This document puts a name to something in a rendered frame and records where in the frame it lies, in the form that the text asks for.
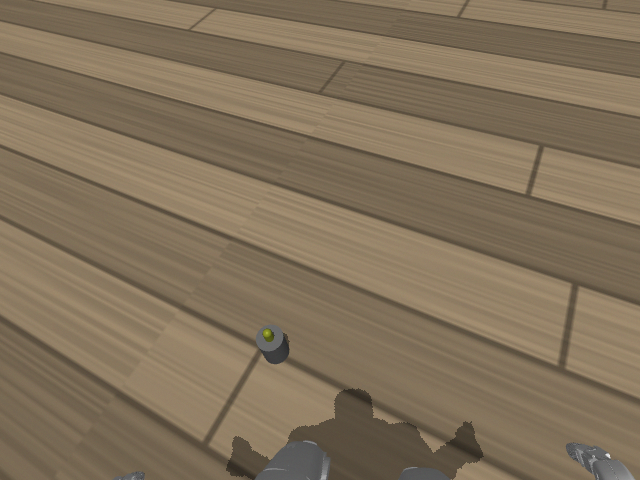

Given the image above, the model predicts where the bottle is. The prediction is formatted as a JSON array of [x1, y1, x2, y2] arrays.
[[256, 325, 289, 364]]

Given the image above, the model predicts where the right robot hand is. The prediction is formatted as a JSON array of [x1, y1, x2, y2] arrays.
[[566, 443, 635, 480]]

